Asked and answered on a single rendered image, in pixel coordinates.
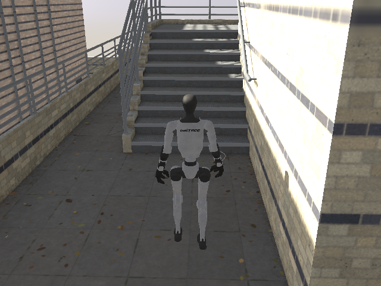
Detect stairs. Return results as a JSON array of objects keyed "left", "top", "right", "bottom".
[{"left": 132, "top": 32, "right": 250, "bottom": 154}]

